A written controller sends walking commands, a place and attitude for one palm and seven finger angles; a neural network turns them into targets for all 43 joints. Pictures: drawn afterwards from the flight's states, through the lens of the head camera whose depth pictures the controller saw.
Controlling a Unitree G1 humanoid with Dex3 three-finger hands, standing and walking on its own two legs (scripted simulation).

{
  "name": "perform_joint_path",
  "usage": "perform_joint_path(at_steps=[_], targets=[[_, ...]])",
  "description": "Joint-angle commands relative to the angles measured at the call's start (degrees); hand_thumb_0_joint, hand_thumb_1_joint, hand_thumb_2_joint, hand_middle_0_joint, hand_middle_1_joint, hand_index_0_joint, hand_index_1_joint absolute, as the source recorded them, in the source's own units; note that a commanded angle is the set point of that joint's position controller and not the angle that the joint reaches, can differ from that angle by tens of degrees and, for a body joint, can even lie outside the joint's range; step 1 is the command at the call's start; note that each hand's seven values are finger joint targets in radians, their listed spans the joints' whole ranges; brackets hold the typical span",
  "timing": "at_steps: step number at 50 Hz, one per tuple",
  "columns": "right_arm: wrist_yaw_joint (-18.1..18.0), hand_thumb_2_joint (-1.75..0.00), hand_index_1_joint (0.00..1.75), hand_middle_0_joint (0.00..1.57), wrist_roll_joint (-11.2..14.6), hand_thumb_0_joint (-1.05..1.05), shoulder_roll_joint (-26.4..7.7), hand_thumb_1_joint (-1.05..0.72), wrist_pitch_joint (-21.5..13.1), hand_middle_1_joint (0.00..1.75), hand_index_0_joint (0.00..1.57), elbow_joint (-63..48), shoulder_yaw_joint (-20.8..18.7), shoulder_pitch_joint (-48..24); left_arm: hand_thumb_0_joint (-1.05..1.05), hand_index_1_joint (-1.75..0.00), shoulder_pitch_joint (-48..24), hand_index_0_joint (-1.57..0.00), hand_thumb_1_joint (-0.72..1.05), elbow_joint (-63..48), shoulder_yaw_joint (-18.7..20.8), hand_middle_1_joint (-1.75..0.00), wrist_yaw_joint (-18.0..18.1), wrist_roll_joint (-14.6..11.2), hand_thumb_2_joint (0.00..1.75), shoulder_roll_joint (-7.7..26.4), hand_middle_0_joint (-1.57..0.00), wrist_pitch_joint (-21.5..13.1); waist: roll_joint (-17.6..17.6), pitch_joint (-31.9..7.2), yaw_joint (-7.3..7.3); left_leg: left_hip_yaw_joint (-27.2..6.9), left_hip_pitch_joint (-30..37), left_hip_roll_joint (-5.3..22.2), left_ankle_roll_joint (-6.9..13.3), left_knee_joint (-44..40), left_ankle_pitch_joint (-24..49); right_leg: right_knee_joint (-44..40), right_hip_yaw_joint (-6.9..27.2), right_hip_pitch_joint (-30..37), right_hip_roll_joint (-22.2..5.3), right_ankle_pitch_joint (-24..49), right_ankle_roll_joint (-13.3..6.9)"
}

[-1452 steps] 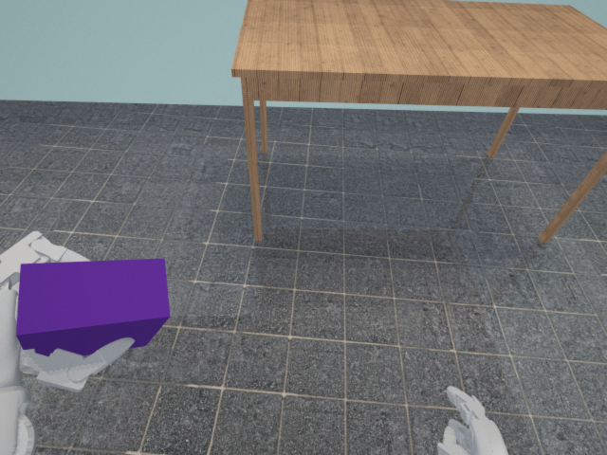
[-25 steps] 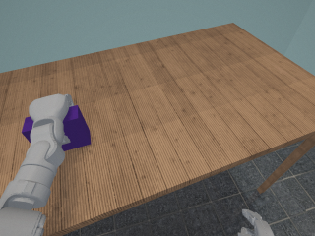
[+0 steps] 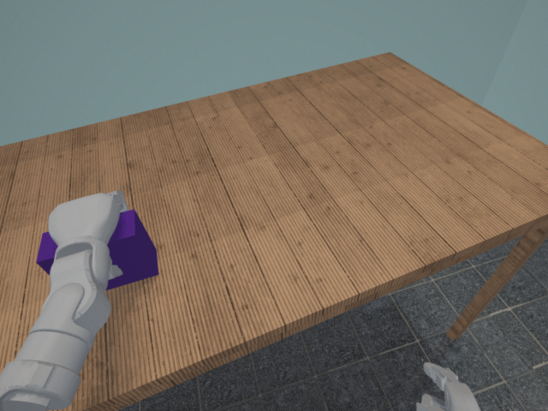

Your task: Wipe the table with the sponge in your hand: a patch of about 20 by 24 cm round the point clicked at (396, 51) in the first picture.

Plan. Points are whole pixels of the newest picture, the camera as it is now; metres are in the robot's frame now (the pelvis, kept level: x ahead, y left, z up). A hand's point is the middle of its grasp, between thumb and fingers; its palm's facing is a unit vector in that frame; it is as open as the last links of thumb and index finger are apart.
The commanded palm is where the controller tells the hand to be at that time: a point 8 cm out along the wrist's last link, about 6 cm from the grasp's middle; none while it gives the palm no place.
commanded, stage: wipe back along the middle lane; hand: left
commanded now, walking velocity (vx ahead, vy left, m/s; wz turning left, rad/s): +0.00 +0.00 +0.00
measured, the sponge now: (108, 261) +0.32 +0.31 +0.04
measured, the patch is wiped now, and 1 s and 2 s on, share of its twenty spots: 0.40 0.65 0.75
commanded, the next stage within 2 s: slide across to the third lane in 0.96 s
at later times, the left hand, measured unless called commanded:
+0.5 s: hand (110, 266) +0.29 +0.27 +0.09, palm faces +0.07 -0.08 -0.99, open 9.9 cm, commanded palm +0.24 +0.25 +0.12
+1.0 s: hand (113, 299) +0.24 +0.24 +0.09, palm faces +0.10 -0.12 -0.99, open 9.9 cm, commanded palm +0.18 +0.22 +0.13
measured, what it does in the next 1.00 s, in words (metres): stands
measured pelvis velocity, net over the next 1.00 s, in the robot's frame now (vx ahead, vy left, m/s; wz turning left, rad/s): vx -0.01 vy -0.01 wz -0.02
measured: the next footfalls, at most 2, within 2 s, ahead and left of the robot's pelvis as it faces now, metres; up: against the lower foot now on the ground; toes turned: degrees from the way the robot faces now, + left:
none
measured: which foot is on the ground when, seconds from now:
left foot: down 0.00-1.00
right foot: down 0.00-1.00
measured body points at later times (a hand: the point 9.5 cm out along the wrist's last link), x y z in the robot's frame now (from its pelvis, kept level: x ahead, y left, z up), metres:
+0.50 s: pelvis +0.00 +0.01 +0.00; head -0.01 -0.03 +0.45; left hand +0.28 +0.27 +0.14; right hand +0.24 -0.20 -0.09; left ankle -0.02 +0.09 -0.74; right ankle -0.02 -0.10 -0.74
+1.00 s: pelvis -0.01 -0.01 +0.00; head -0.04 -0.05 +0.44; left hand +0.23 +0.24 +0.14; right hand +0.24 -0.21 -0.08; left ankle -0.02 +0.09 -0.74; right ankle -0.02 -0.10 -0.74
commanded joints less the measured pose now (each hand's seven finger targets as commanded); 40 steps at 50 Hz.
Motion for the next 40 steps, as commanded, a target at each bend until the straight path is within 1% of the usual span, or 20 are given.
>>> perform_joint_path(at_steps=[1,3,6,8,11,13,14,17,18,22,23,24,28,29,31,33,34,36,38,40], targets=[[0.25,-0.9,0.3,0.2,-0.2,0.0,-6.17,-0.9,-2.82,0.3,0.2,-9.98,-1.86,-10.48,0.0,-1.6,-5.44,-1.2,0.1,-9.38,1.84,-1.6,-0.23,-2.04,1.3,5.9,-1.2,1.59,-6.52,-9.95,1.61,-2.19,4.07,1.09,-0.03,-2.11,16.65,-1.06,0.72,6.0,-1.37,17.35,-1.63],[0.12,-0.9,0.3,0.2,-0.17,0.0,-6.17,-0.9,-2.88,0.3,0.2,-10.02,-1.6,-12.02,0.0,-1.6,-6.23,-1.2,0.1,-11.29,3.03,-1.6,0.27,-2.42,1.3,7.18,-1.2,2.28,-5.29,-9.06,2.03,-2.55,4.25,1.31,-0.24,-2.74,15.59,-1.3,1.23,5.08,-1.21,15.19,-1.95],[0.5,-0.9,0.3,0.2,-0.19,0.0,-5.65,-0.9,-3.06,0.3,0.2,-10.02,-1.47,-12.28,0.0,-1.6,-4.77,-1.2,0.1,-12.74,-0.44,-1.6,0.64,-2.08,1.3,2.89,-1.2,3.82,-6.39,-8.74,1.67,-2.78,5.23,1.56,-0.57,-2.69,16.63,-1.1,0.1,4.36,-1.01,14.92,-1.79],[0.44,-0.9,0.3,0.2,-0.24,0.0,-5.78,-0.9,-2.97,0.3,0.2,-10.33,-1.22,-13.86,0.0,-1.6,-5.03,-1.2,0.1,-14.99,0.74,-1.6,0.79,-1.85,1.3,4.69,-1.2,4.88,-5.08,-8.71,2.16,-3.16,5.61,1.68,-0.7,-3.16,16.03,-1.22,0.89,4.19,-0.89,13.6,-2.13],[0.76,-0.9,0.3,0.2,-0.3,0.0,-5.25,-0.9,-3.06,0.3,0.2,-10.45,-1.13,-14.14,0.0,-1.6,-2.73,-1.2,0.1,-16.18,-2.52,-1.6,0.53,-1.28,1.3,0.89,-1.2,6.56,-5.94,-9.43,1.94,-3.01,6.61,1.73,-0.81,-2.66,17.52,-0.87,0.14,4.51,-0.97,14.83,-1.94],[0.91,-0.9,0.3,0.2,-0.44,0.0,-5.42,-0.9,-3.08,0.3,0.2,-10.63,-1.0,-14.95,0.0,-1.6,-2.49,-1.2,0.1,-18.14,-0.51,-1.6,0.59,-0.82,1.3,3.31,-1.2,7.21,-5.01,-10.19,2.58,-3.5,7.13,1.93,-1.03,-2.66,18.33,-0.25,0.81,4.83,-0.7,14.72,-2.39],[1.11,-0.9,0.3,0.2,-0.45,0.0,-4.83,-0.9,-3.13,0.3,0.2,-11.25,-0.9,-15.09,0.0,-1.6,-0.96,-1.2,0.1,-18.92,-3.15,-1.6,0.46,-0.92,1.3,0.01,-1.2,7.7,-5.19,-10.56,2.54,-3.21,7.25,1.74,-0.96,-2.27,19.18,0.01,-0.18,5.41,-0.86,15.36,-2.18],[1.64,-0.9,0.3,0.2,-0.41,0.0,-4.59,-0.9,-3.2,0.3,0.2,-11.29,-0.65,-15.66,0.0,-1.6,1.51,-1.2,0.1,-20.52,-4.78,-1.6,-0.15,-0.81,1.3,-1.66,-1.2,8.49,-5.68,-9.52,2.45,-3.57,7.48,2.12,-1.25,-2.06,20.82,0.42,-0.35,4.87,-0.86,16.6,-2.09],[1.66,-0.9,0.3,0.2,-0.55,0.0,-4.77,-0.9,-3.27,0.3,0.2,-11.57,-0.56,-16.31,0.0,-1.6,1.68,-1.2,0.1,-21.99,-3.3,-1.6,-0.09,-0.79,1.3,-0.05,-1.2,8.71,-5.58,-9.71,2.86,-3.71,7.78,2.21,-1.14,-2.04,21.04,0.57,0.63,5.0,-0.63,17.02,-2.44],[2.06,-0.9,0.3,0.2,-0.62,0.0,-4.24,-0.9,-3.16,0.3,0.2,-11.75,-0.26,-16.51,0.0,-1.6,4.99,-1.2,0.1,-24.59,-4.2,-1.6,-0.31,-1.04,1.3,-1.21,-1.2,9.48,-6.93,-9.32,2.72,-3.21,7.32,2.05,-1.21,-1.55,22.57,0.96,0.53,6.27,-0.91,20.27,-1.99],[2.04,-0.9,0.3,0.2,-0.56,0.0,-4.48,-0.9,-3.1,0.3,0.2,-11.79,-0.19,-17.48,0.0,-1.6,5.27,-1.2,0.1,-25.4,-2.3,-1.6,-0.23,-0.91,1.3,0.84,-1.2,9.88,-6.71,-8.62,3.08,-3.64,7.09,2.22,-1.18,-1.87,21.59,1.07,1.59,5.9,-0.57,19.12,-2.43],[2.18,-0.9,0.3,0.2,-0.65,0.0,-4.04,-0.9,-3.21,0.3,0.2,-12.4,0.0,-17.29,0.0,-1.6,4.55,-1.2,0.1,-26.98,-5.67,-1.6,-0.42,-0.83,1.3,-2.72,-1.2,10.2,-5.88,-9.24,2.72,-3.14,7.33,2.01,-0.99,-1.45,22.12,1.34,0.39,6.25,-0.81,19.67,-2.25],[2.3,-0.9,0.3,0.2,-0.56,0.0,-4.3,-0.9,-3.18,0.3,0.2,-12.06,0.11,-18.57,0.0,-1.6,8.92,-1.2,0.1,-28.23,-1.36,-1.6,-0.2,-0.9,1.3,2.03,-1.2,10.84,-5.64,-7.76,3.73,-3.39,6.29,1.9,-1.01,-2.09,20.05,1.24,2.54,6.96,-0.51,18.73,-2.57],[2.3,-0.9,0.3,0.2,-0.66,0.0,-3.82,-0.9,-3.2,0.3,0.2,-12.72,0.18,-18.14,0.0,-1.6,8.5,-1.2,0.1,-29.2,-3.82,-1.6,-0.26,-1.04,1.3,-0.92,-1.2,11.21,-5.8,-8.85,3.64,-2.88,6.25,1.74,-0.74,-1.89,19.98,1.4,1.09,7.64,-0.88,18.65,-2.25],[2.47,-0.9,0.3,0.2,-0.52,0.0,-3.84,-0.9,-3.29,0.3,0.2,-12.43,0.13,-18.23,0.0,-1.6,10.65,-1.2,0.1,-28.69,-4.45,-1.6,-0.41,-1.04,1.3,-1.78,-1.2,11.45,-5.74,-7.39,3.47,-2.82,5.97,1.71,-0.83,-1.87,19.53,1.14,1.43,6.88,-0.74,18.49,-2.23],[2.55,-0.9,0.3,0.2,-0.66,0.0,-4.17,-0.9,-3.43,0.3,0.2,-12.39,0.17,-19.24,0.0,-1.6,13.1,-1.2,0.1,-30.73,-0.22,-1.6,-0.07,-1.06,1.3,2.86,-1.2,11.28,-4.72,-8.29,4.46,-3.09,5.96,1.66,-0.8,-1.88,19.61,1.5,3.33,8.18,-0.6,19.39,-2.62],[2.65,-0.9,0.3,0.2,-0.63,0.0,-3.52,-0.9,-3.49,0.3,0.2,-13.11,0.23,-18.95,0.0,-1.6,13.56,-1.2,0.1,-31.83,-3.9,-1.6,-0.31,-1.2,1.3,-1.46,-1.2,11.46,-5.35,-9.15,4.07,-2.54,6.16,1.53,-0.63,-1.54,20.08,1.8,1.71,8.58,-0.84,19.7,-2.25],[3.03,-0.9,0.3,0.2,-0.61,0.0,-3.53,-0.9,-3.63,0.3,0.2,-13.03,0.14,-18.83,0.0,-1.6,16.36,-1.2,0.1,-32.15,-4.26,-1.6,-0.45,-1.71,1.3,-2.31,-1.2,11.34,-6.21,-8.19,3.97,-2.7,5.74,1.73,-0.8,-1.57,20.26,1.7,1.74,8.08,-0.74,20.19,-2.13],[2.93,-0.9,0.3,0.2,-0.69,0.0,-3.79,-0.9,-3.51,0.3,0.2,-12.92,0.11,-20.1,0.0,-1.6,17.47,-1.2,0.1,-33.75,-1.09,-1.6,-0.17,-1.71,1.3,1.33,-1.2,11.28,-6.51,-7.64,4.53,-2.66,5.49,1.5,-0.52,-1.57,18.74,1.49,3.93,8.4,-0.59,20.41,-2.35],[3.02,-0.9,0.3,0.2,-0.52,0.0,-3.44,-0.9,-3.49,0.3,0.2,-13.01,0.34,-19.55,0.0,-1.6,17.37,-1.2,0.1,-33.52,-3.18,-1.6,-0.15,-1.41,1.3,-0.96,-1.2,11.57,-6.93,-6.6,3.91,-2.35,4.88,1.5,-0.57,-1.71,17.86,1.4,3.04,7.52,-0.74,18.91,-2.06]])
